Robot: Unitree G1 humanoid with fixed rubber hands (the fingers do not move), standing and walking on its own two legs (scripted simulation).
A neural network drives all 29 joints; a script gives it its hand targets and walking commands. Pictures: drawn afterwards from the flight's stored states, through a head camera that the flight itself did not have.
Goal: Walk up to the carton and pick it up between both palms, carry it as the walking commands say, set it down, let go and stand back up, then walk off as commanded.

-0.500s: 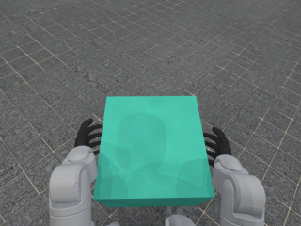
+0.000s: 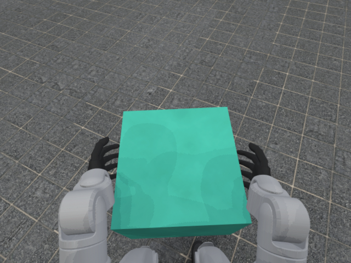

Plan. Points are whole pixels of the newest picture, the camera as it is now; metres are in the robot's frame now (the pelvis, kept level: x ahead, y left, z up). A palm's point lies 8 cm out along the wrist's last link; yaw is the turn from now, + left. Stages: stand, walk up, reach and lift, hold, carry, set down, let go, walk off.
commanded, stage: carry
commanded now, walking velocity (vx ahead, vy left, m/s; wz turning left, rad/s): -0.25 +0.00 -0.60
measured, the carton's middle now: (178, 174) +0.32 +0.00 +0.00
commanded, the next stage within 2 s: none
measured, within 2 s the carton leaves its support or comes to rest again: neither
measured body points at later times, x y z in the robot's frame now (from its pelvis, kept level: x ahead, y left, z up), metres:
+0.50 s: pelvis -0.19 +0.00 -0.01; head -0.13 +0.00 +0.44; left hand +0.14 +0.05 +0.06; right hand +0.03 -0.24 +0.07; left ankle -0.03 +0.07 -0.71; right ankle -0.25 -0.14 -0.70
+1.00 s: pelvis -0.38 +0.06 +0.00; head -0.29 +0.03 +0.44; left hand -0.03 +0.06 +0.05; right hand -0.20 -0.22 +0.05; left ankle -0.31 +0.09 -0.71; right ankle -0.36 -0.10 -0.66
